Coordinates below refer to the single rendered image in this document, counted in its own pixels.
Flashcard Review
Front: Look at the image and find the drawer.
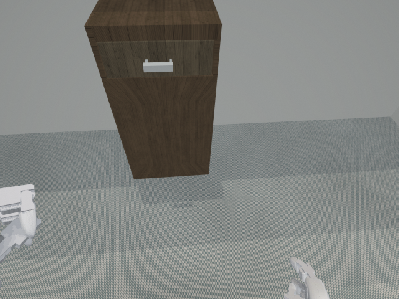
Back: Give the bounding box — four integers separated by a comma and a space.
97, 40, 214, 78

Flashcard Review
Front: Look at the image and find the cabinet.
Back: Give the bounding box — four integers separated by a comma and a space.
84, 0, 222, 179

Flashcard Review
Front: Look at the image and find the robot right hand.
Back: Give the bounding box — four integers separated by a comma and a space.
284, 257, 330, 299

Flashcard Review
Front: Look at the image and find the robot left hand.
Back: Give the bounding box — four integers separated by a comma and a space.
0, 184, 41, 263

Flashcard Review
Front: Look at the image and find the handle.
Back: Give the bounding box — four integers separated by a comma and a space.
143, 59, 173, 72

